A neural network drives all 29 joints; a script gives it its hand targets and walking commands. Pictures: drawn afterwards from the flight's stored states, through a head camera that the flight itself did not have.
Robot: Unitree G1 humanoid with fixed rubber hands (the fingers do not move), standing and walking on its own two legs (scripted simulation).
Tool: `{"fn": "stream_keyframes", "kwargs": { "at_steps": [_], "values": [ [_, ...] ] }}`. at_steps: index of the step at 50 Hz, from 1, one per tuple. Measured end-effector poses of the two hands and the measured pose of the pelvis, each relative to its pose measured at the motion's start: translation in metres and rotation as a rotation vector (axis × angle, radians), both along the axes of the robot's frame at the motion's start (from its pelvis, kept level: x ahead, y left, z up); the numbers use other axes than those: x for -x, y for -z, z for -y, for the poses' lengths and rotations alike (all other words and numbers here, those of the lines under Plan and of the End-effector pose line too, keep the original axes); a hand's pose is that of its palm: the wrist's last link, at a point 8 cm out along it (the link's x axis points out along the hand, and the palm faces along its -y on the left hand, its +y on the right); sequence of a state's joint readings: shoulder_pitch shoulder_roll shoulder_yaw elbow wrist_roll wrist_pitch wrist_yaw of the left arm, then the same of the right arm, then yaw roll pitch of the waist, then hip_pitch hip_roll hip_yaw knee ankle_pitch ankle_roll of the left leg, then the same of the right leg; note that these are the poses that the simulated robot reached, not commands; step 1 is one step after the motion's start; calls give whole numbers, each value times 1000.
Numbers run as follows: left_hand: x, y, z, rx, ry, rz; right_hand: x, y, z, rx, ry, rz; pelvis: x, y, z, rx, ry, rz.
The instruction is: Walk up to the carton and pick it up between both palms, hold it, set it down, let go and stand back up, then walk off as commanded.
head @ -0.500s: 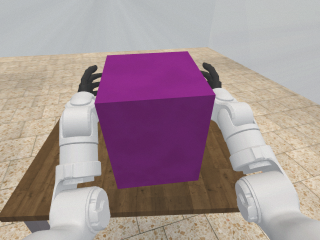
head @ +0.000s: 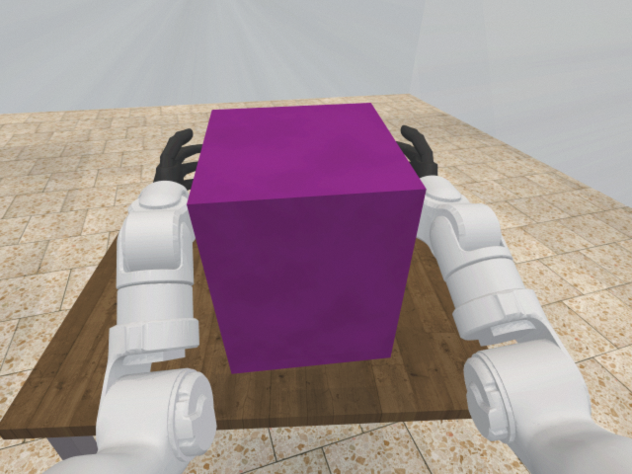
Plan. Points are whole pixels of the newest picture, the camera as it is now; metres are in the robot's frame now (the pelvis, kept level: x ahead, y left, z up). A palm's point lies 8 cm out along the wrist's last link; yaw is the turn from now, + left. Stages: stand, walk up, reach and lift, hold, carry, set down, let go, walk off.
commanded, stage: hold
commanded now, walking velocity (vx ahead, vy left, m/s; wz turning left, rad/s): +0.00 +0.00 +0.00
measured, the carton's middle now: (302, 235) +0.35 +0.00 +0.20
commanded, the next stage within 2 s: none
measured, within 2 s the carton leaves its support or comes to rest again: neither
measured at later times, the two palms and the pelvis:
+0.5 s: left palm (173, 192) +0.36 +0.15 +0.26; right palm (419, 185) +0.37 -0.14 +0.27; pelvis +0.00 +0.00 +0.00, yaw +0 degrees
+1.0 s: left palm (174, 191) +0.37 +0.15 +0.26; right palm (420, 187) +0.36 -0.14 +0.26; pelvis +0.00 +0.00 +0.00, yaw +0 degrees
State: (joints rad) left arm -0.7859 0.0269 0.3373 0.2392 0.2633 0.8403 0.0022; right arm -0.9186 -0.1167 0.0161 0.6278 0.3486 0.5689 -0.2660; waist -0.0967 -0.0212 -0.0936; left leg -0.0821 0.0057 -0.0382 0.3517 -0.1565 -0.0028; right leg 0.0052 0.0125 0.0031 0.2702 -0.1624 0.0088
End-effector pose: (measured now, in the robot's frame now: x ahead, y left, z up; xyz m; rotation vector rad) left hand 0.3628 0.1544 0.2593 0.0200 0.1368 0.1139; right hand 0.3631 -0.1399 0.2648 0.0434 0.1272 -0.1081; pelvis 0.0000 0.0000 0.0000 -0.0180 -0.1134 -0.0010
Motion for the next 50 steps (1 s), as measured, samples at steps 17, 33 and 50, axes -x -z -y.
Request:
{"fn": "stream_keyframes", "kwargs": {
  "at_steps": [17, 33, 50],
  "values": [
    [-2, 0, 0, 4, -4, 0, -3, -3, 0, 19, -9, -1, 0, 0, 3, 0, -1, -6],
    [-3, -1, 0, 12, -4, -1, -4, 0, -1, 18, -8, -3, -3, 0, 2, -1, 0, -1],
    [-3, -1, 2, 4, 3, -6, -1, 0, 2, 5, 1, -10, 0, 0, 0, -1, 4, -5]
  ]
}}
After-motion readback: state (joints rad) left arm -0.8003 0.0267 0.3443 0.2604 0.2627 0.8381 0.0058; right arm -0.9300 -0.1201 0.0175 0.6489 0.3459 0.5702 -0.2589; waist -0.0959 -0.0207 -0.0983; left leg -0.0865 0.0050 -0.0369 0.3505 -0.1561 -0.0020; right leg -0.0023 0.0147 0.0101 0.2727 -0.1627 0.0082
